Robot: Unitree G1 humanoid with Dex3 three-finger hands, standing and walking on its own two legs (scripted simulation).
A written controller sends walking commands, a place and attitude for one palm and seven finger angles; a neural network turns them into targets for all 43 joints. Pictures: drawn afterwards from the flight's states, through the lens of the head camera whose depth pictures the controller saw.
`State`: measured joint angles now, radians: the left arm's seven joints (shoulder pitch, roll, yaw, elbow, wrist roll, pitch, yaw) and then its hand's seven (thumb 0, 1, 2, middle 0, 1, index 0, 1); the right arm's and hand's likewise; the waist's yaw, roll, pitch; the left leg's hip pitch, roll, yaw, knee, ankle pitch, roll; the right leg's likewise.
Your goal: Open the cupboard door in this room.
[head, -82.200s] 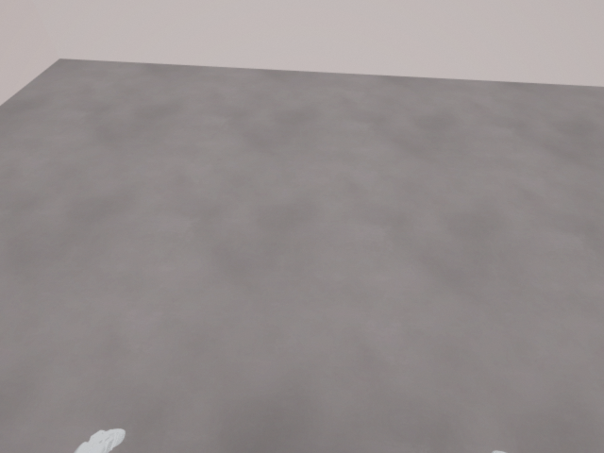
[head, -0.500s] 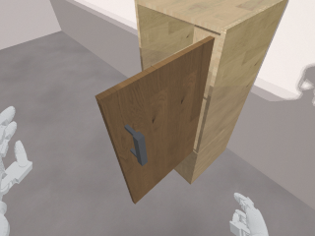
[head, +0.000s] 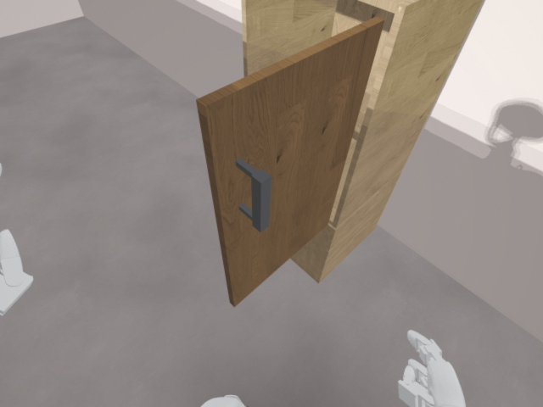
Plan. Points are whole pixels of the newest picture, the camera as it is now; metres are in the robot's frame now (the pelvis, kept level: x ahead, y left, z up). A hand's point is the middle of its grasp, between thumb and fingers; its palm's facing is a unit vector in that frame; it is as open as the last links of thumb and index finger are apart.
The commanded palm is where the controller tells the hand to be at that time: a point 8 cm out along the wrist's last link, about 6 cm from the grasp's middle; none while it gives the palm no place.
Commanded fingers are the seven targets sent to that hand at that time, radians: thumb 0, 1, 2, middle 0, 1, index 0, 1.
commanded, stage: step back with the hand held close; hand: left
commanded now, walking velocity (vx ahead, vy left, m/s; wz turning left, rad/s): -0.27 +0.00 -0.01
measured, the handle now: (252, 195) +0.41 +0.06 +0.08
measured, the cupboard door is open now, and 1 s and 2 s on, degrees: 91 91 91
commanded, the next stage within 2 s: stop stepping back and stand still in 0.52 s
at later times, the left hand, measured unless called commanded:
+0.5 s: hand out of the picture +0.11 +0.27 +0.19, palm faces +0.39 -0.83 -0.40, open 7.4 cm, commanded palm +0.05 +0.31 +0.19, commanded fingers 0.00 0.90 0.90 -0.20 -0.30 -0.20 -0.30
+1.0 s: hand out of the picture +0.01 +0.24 +0.18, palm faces +0.35 -0.84 -0.42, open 7.4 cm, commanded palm -0.06 +0.29 +0.19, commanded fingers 0.00 0.90 0.90 -0.20 -0.30 -0.20 -0.30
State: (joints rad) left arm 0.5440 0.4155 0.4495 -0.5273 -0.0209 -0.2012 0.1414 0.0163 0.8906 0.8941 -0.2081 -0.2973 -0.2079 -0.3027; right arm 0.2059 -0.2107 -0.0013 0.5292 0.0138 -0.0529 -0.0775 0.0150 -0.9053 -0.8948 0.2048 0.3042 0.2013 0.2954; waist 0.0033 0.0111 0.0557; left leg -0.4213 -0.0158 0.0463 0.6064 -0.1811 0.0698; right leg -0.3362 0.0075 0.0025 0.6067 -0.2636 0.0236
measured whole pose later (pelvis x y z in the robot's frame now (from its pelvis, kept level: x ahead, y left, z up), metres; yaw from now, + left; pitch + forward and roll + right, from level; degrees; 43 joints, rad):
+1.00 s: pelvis -0.22 +0.00 +0.01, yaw -4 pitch -2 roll +0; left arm 0.51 0.42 0.42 -0.47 -0.05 -0.16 0.15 0.02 0.89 0.89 -0.20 -0.30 -0.20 -0.30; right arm 0.25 -0.19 0.02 0.63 -0.01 -0.14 -0.06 0.02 -0.91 -0.89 0.20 0.30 0.20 0.30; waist -0.05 -0.03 -0.01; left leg -0.36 -0.05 0.04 0.43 -0.09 0.04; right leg -0.22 0.04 -0.05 0.63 -0.50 -0.02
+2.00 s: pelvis -0.28 -0.01 +0.01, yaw +2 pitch -2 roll +0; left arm 0.28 0.18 0.05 0.85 0.01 0.04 0.02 -0.04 1.01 0.89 -0.21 -0.30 -0.20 -0.30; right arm 0.30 -0.16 0.00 0.93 -0.04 0.05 0.00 0.01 -0.91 -0.89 0.20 0.30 0.20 0.29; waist -0.01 -0.04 0.08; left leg -0.25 0.04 0.02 0.59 -0.29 -0.01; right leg -0.29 0.04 -0.20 0.51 -0.20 -0.09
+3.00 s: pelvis -0.27 +0.03 +0.02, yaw +0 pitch -1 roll +0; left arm 0.30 0.12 0.03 1.16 0.01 -0.01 0.03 0.01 0.91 0.89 -0.20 -0.29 -0.19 -0.30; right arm 0.34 -0.13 0.00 1.12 -0.02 0.00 -0.03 0.01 -0.91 -0.89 0.20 0.30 0.20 0.29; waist 0.00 0.03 0.02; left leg -0.16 -0.02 0.08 0.41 -0.24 0.05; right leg -0.24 0.00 -0.13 0.39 -0.14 -0.06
